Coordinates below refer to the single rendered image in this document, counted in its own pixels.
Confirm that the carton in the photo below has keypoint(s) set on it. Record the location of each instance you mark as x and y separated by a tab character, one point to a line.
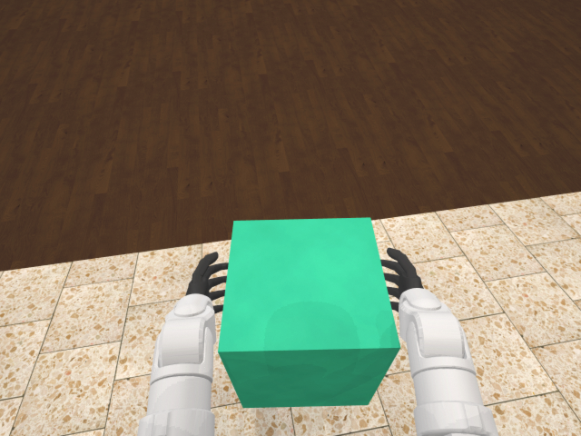
306	318

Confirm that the left robot hand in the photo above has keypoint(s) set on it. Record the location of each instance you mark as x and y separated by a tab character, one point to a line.
200	283

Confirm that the left robot forearm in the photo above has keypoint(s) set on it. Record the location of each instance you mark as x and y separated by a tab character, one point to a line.
179	401

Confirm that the right robot hand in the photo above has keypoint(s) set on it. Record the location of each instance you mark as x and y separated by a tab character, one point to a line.
407	276

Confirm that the right robot forearm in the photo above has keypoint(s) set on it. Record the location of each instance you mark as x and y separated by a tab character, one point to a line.
448	398

